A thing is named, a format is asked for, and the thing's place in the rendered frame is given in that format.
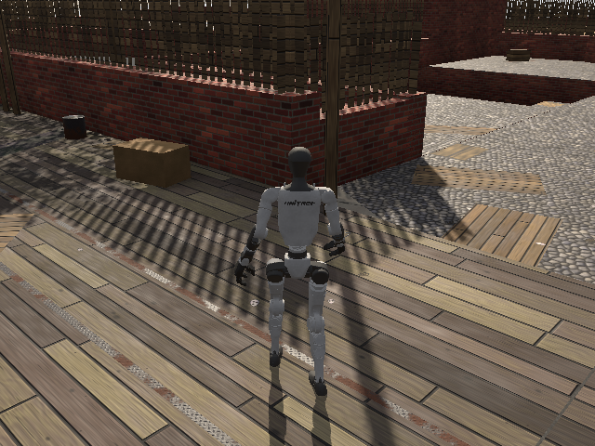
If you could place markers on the right robot foot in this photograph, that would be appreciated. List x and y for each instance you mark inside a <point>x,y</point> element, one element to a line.
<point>320,388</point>

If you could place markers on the robot right upper arm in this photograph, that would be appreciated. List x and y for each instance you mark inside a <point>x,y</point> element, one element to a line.
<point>329,198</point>

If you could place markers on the right robot forearm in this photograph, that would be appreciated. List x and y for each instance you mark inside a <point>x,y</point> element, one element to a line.
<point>339,240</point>

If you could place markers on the left robot forearm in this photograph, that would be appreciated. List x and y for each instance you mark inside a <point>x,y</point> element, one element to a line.
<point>250,248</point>

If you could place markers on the right robot hand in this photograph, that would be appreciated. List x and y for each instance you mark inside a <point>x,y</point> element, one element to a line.
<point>336,252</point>

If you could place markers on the right robot thigh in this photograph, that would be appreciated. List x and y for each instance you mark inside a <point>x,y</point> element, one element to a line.
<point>317,286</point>

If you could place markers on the left robot hand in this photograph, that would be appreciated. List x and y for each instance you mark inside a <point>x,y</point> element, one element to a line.
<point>239,272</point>

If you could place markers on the robot left upper arm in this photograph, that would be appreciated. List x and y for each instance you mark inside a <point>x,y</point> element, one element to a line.
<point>268,197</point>

